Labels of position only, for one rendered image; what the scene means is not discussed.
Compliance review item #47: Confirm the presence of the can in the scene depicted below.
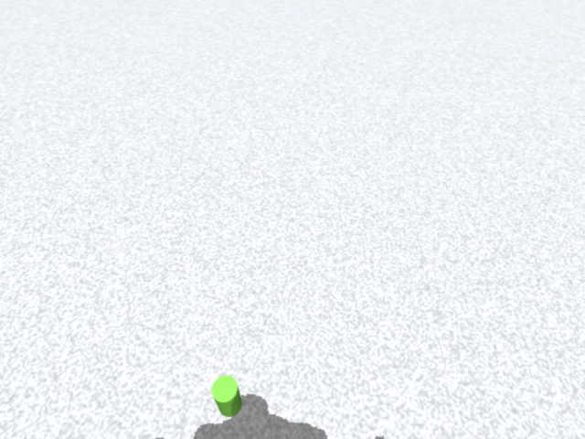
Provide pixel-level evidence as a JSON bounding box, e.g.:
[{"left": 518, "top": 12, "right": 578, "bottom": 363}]
[{"left": 212, "top": 376, "right": 242, "bottom": 417}]

